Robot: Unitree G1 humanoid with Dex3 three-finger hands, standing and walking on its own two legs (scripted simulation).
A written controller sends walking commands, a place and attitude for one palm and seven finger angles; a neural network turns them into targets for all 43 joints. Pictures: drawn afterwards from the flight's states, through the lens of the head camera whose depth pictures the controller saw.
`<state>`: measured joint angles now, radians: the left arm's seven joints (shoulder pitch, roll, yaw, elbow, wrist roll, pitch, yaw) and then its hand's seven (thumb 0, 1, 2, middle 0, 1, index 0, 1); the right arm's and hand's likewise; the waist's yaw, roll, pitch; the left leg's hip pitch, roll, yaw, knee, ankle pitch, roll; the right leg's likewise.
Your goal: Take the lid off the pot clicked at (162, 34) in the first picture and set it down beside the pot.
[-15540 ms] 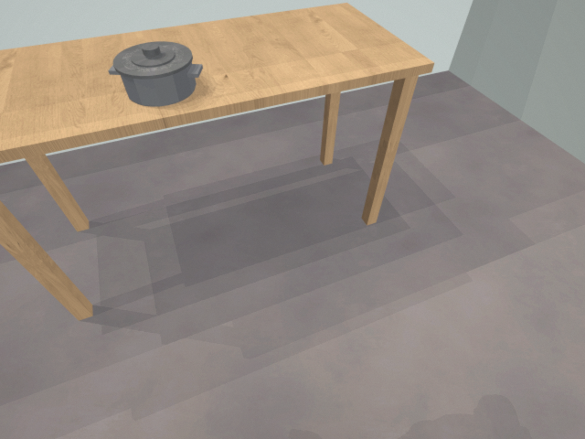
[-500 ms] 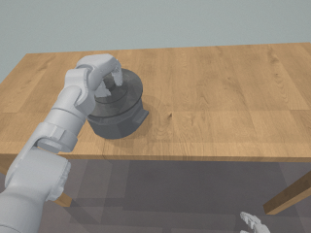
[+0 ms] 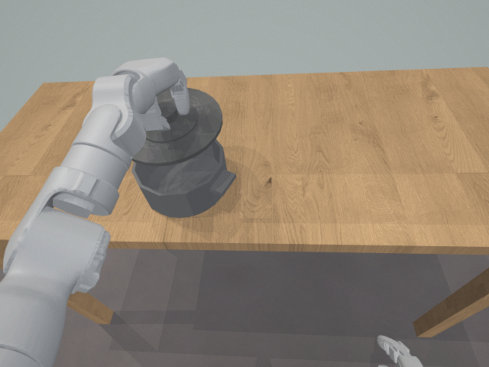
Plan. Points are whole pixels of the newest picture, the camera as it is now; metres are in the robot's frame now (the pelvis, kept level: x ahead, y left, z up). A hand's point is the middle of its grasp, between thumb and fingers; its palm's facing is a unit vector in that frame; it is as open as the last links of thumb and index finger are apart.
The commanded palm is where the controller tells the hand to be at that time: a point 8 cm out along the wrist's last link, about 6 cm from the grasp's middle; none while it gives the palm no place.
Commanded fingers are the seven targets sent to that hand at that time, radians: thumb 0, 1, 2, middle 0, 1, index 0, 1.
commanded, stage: lift the lid straight up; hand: left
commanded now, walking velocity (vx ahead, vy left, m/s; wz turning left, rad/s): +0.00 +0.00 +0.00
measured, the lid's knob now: (165, 113) +0.49 +0.13 +0.17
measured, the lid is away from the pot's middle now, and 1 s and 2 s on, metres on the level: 0.01 0.01 0.13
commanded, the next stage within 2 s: move the lid sideways beside the pot in 0.86 s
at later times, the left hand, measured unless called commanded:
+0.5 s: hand (154, 87) +0.46 +0.12 +0.23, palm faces -0.23 -0.02 -0.97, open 6.8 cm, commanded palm +0.44 +0.13 +0.31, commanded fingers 0.00 0.76 0.85 -0.93 -1.02 -0.94 -1.03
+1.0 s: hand (143, 79) +0.46 +0.13 +0.25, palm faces -0.23 -0.04 -0.97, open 6.8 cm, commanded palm +0.44 +0.15 +0.33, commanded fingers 0.00 0.76 0.85 -0.93 -1.02 -0.94 -1.03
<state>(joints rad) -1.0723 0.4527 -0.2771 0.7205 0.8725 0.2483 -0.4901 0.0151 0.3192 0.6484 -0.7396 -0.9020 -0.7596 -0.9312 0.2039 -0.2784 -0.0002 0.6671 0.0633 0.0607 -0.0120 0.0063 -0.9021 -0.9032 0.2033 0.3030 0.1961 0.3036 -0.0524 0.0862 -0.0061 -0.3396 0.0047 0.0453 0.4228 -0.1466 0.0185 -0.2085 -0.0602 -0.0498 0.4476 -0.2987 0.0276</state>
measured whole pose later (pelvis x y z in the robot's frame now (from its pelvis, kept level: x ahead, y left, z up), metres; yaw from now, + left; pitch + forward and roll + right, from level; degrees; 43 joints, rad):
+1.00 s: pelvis -0.01 +0.00 +0.00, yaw +0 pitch +3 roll +0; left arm -1.24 0.47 -0.28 0.77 0.89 0.28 -0.58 0.02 0.32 0.65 -0.74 -0.90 -0.76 -0.93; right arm 0.20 -0.29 0.01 0.67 0.06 0.03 -0.02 0.01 -0.90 -0.90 0.20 0.30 0.20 0.30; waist -0.05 0.08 -0.01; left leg -0.34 0.00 0.04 0.41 -0.13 0.02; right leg -0.21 -0.06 -0.05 0.45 -0.29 0.03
